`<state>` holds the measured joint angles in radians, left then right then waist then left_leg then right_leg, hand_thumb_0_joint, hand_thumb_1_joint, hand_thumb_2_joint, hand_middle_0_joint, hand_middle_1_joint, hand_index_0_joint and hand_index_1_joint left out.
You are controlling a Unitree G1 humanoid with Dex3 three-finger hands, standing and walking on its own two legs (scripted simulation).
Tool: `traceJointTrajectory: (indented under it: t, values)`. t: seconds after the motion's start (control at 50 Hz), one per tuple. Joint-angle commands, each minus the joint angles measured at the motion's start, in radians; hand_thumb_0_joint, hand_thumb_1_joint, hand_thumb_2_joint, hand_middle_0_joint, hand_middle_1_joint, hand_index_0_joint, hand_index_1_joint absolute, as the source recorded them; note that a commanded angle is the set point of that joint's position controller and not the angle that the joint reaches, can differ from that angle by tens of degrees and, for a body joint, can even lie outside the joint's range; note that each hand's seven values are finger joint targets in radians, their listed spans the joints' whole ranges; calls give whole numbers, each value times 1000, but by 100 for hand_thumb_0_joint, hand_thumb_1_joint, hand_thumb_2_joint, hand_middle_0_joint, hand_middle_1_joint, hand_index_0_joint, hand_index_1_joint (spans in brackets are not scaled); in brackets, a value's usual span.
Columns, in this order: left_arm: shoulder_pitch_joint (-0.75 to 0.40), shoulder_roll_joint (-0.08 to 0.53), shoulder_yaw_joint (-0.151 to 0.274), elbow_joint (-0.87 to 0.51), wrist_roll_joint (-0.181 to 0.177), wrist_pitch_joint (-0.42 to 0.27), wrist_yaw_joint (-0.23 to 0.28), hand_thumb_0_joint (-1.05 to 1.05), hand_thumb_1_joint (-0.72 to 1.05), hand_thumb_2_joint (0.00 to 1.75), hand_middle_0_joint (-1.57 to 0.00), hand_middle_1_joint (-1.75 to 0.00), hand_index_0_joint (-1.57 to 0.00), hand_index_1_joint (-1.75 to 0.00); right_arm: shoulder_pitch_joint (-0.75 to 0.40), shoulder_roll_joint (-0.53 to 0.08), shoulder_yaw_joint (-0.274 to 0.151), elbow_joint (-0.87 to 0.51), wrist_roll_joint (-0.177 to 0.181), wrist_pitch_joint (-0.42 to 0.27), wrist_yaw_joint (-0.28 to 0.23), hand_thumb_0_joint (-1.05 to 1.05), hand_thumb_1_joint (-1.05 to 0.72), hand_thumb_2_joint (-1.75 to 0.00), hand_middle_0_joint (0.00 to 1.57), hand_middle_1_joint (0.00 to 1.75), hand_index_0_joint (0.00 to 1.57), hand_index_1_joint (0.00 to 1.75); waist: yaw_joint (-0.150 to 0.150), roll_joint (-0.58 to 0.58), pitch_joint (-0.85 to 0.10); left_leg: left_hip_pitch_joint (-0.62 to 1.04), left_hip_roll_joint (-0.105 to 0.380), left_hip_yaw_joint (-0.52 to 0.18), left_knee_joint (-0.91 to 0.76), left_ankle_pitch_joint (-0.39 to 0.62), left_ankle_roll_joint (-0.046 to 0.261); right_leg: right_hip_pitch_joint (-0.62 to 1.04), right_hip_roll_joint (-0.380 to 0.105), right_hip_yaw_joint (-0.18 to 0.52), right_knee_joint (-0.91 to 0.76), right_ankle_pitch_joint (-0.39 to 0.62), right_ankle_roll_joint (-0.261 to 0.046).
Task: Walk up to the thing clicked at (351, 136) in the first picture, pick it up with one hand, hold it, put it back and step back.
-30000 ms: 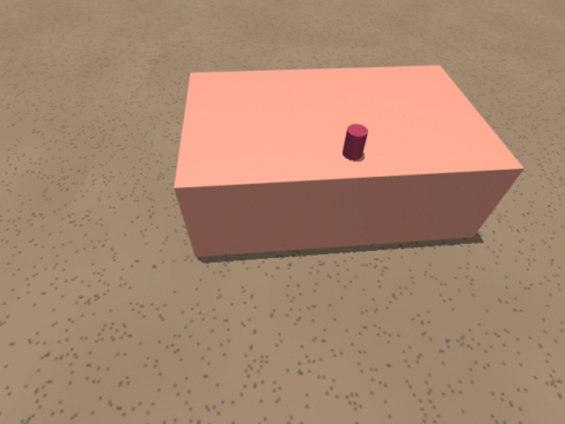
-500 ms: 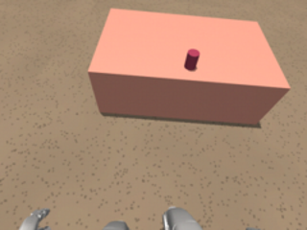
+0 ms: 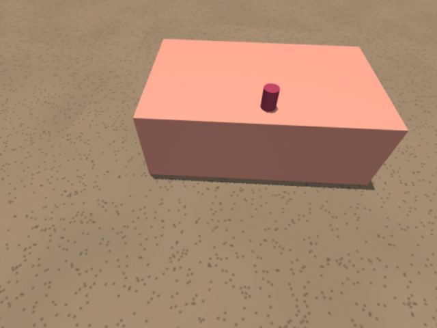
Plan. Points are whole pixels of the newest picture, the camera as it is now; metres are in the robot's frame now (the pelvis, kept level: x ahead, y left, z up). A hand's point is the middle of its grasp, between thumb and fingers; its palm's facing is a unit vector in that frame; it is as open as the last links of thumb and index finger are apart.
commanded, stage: step back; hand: right
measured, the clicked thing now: (269, 97) +1.11 -0.21 -0.29
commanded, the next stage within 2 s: stand in 0.60 s
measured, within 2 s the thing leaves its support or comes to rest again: neither
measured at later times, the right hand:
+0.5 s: hand out of the picture +0.12 -0.28 -0.15, palm faces -0.04 +0.93 -0.36, open 7.4 cm
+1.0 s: hand out of the picture +0.14 -0.26 -0.13, palm faces -0.05 +0.94 -0.33, open 7.4 cm
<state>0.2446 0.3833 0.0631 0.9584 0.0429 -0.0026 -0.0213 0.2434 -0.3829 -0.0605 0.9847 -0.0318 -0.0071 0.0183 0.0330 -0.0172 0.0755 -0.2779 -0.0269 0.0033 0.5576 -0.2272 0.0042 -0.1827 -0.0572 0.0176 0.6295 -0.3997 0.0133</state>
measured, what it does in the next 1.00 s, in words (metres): steps on the spot: right foot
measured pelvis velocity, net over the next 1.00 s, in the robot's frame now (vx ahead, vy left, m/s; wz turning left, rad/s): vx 0.03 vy -0.01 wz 0.01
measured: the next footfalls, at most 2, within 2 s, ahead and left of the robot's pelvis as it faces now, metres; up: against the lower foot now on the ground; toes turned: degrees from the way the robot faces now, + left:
right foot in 0.24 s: +0.08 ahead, -0.15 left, +0.00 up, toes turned -2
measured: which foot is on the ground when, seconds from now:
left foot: down 0.00-1.00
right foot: down 0.00-0.00, up 0.02-0.22, down 0.24-1.00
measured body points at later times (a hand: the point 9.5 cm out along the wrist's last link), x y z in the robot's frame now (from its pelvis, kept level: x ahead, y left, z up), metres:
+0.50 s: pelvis +0.05 -0.02 +0.00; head +0.06 -0.02 +0.45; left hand +0.15 +0.28 -0.12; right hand +0.13 -0.32 -0.13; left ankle +0.04 +0.11 -0.73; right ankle +0.04 -0.14 -0.73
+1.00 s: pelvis +0.03 -0.01 +0.02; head +0.03 -0.01 +0.47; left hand +0.11 +0.29 -0.11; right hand +0.14 -0.30 -0.11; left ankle +0.04 +0.11 -0.73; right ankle +0.04 -0.14 -0.73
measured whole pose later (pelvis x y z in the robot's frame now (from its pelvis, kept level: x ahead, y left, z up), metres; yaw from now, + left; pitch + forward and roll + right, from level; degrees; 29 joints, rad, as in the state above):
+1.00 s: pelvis +0.03 -0.01 +0.02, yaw +1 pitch -4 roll +0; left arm 0.07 0.35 0.00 1.15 0.02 -0.01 -0.02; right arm 0.06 -0.34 0.00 1.10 -0.01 -0.01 0.01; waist 0.02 0.00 0.08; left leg -0.11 0.01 -0.03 0.35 -0.18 -0.01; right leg -0.10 -0.03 -0.04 0.34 -0.17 0.02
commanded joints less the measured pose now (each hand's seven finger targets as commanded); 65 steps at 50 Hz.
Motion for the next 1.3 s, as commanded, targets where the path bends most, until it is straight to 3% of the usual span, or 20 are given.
traceJointTrajectory:
  t: [0.0, 0.04, 0.08, 0.14, 0.2, 0.22, 0.24, 0.26, 0.28, 0.32, 0.4, 0.44, 0.52, 0.56, 0.58, 0.68, 0.76, 0.84, 1.06, 1.28]
  values:
    - [-65, 191, 42, -81, -28, -8, 23, 0, 90, 90, -20, -30, -20, -30, 30, -323, -82, -81, -5, -58, -26, 0, -90, -90, 20, 30, 20, 30, -51, 124, -95, 187, 373, -567, -305, -325, 231, -298, 34, 30, 284, -187, -52]
    - [-67, 222, 45, -71, -24, -12, 20, 0, 90, 90, -20, -30, -20, -30, -25, -301, -77, -83, -7, -48, -23, 0, -90, -90, 20, 30, 20, 30, -36, 91, -15, 71, 343, -480, -326, -403, 246, -281, 5, 68, 297, -184, -58]
    - [-44, 203, 45, -54, -23, -13, 12, 0, 90, 90, -20, -30, -20, -30, -52, -252, -59, -100, -6, -57, -27, 0, -90, -90, 20, 30, 20, 30, -20, 111, 1, 68, 281, -368, -303, -263, 188, -272, -14, 59, 228, -114, -53]
    - [-31, 174, 44, -31, -29, -15, 9, 0, 90, 90, -20, -30, -20, -30, -76, -244, -53, -91, -4, -53, -24, 0, -90, -90, 20, 30, 20, 30, -21, 180, -33, 22, 251, -277, -261, -108, 174, -147, 4, -4, 82, -46, -33]
    - [0, 162, 45, 6, -22, -35, 26, 0, 90, 90, -20, -30, -20, -30, -137, -194, -30, -102, 15, -25, -25, 0, -90, -90, 20, 30, 20, 30, 25, 137, -96, -42, 177, -128, -70, 103, 106, 74, 56, -65, -220, 179, -33]
    - [0, 190, 55, 14, -16, -39, 33, 0, 90, 90, -20, -30, -20, -30, -134, -154, -16, -102, 28, -20, -27, 0, -90, -90, 20, 30, 20, 30, 37, 83, -122, -98, 143, -103, 4, 130, 65, 155, 23, -6, -214, 237, -44]
    - [5, 239, 64, 9, -6, -43, 40, 0, 90, 90, -20, -30, -20, -30, -130, -127, -6, -115, 35, -19, -30, 0, -90, -90, 20, 30, 20, 30, 31, -37, -130, -163, 63, -65, 119, 59, 28, 165, -87, 159, -261, 233, -81]
    - [-47, 289, 66, -7, -11, -44, 41, 0, 90, 90, -20, -30, -20, -30, -112, -97, 4, -105, 32, -10, -36, 0, -90, -90, 20, 30, 20, 30, 16, -131, -99, -167, -6, -73, 168, -205, 2, 40, -253, 365, -361, 78, -158]
    - [-164, 312, 60, -38, -8, -42, 36, 0, 90, 90, -20, -30, -20, -30, -77, -147, -14, -70, 29, -1, -40, 0, -90, -90, 20, 30, 20, 30, -16, -143, -57, -54, 30, -80, 253, -329, -9, -139, -326, 409, -366, -20, -237]
    - [-242, 249, 43, -59, -14, -39, 34, 0, 90, 90, -20, -30, -20, -30, -26, -163, -13, -25, 25, -9, -34, 0, -90, -90, 20, 30, 20, 30, -65, -109, -18, 8, 50, -49, 108, -249, 1, -159, -236, 247, -288, 111, -198]
    - [-202, 211, 34, -28, -29, -41, 34, 0, 90, 90, -20, -30, -20, -30, -38, -167, -13, 1, 14, -29, -37, 0, -90, -90, 20, 30, 20, 30, -37, -67, -140, 107, 99, -88, -52, 297, 40, -11, -112, 69, -117, 494, -77]
    - [-167, 214, 37, -19, -39, -33, 34, 0, 90, 90, -20, -30, -20, -30, -69, -188, -14, -1, 15, -31, -38, 0, -90, -90, 20, 30, 20, 30, -5, -44, -167, 89, 137, -116, -21, 406, 70, 23, -71, 40, -110, 425, -57]
    - [-197, 219, 39, 2, -32, -29, 42, 0, 90, 90, -20, -30, -20, -30, -109, -183, -11, 7, 19, -22, -42, 0, -90, -90, 20, 30, 20, 30, -17, 5, -195, 62, 117, -73, -3, 413, 55, 108, -97, 30, -98, 527, -75]
    - [-224, 210, 36, 0, -36, -25, 42, 0, 90, 90, -20, -30, -20, -30, -120, -188, -11, 14, 16, -19, -43, 0, -90, -90, 20, 30, 20, 30, -20, 41, -173, 39, 125, -93, -24, 386, 57, 95, -91, 19, -104, 447, -76]
    - [-188, 151, 9, 36, -52, -19, 37, 0, 90, 90, -20, -30, -20, -30, -140, -184, 5, 13, 15, -31, -39, 0, -90, -90, 20, 30, 20, 30, -13, 53, -155, 99, 156, -150, -108, 422, 51, 71, -62, 29, -119, 460, -48]
    - [-226, 159, -1, 62, -42, -22, 30, 0, 90, 90, -20, -30, -20, -30, -186, -192, 11, 29, 20, -39, -37, 0, -90, -90, 20, 30, 20, 30, -16, 73, -145, 131, 172, -147, -159, 463, 34, 131, -53, 17, -194, 449, -25]
    - [-240, 170, -8, 89, -37, -23, 24, 0, 90, 90, -20, -30, -20, -30, -206, -180, 18, 37, 26, -36, -33, 0, -90, -90, 20, 30, 20, 30, -25, 65, -124, 134, 160, -134, -223, 309, 18, 139, -57, 24, -259, 392, -25]
    - [-236, 174, -12, 110, -34, -30, 24, 0, 90, 90, -20, -30, -20, -30, -222, -178, 16, 48, 26, -35, -31, 0, -90, -90, 20, 30, 20, 30, -24, 38, -143, 180, 158, -119, -234, 316, 16, 147, -71, 27, -298, 418, -24]
    - [-211, 180, -23, 140, -28, -33, 18, 0, 90, 90, -20, -30, -20, -30, -221, -180, 16, 81, 22, -26, -15, 0, -90, -90, 20, 30, 20, 30, -26, 31, -48, 86, 142, -138, -321, -62, 9, 59, -69, 40, -381, 127, -23]
    - [-181, 190, -25, 135, -33, -38, 19, 0, 90, 90, -20, -30, -20, -30, -185, -177, 23, 95, 18, -26, -13, 0, -90, -90, 20, 30, 20, 30, -26, 27, -82, 94, 142, -131, -295, 36, 9, 77, -80, 51, -370, 182, -27]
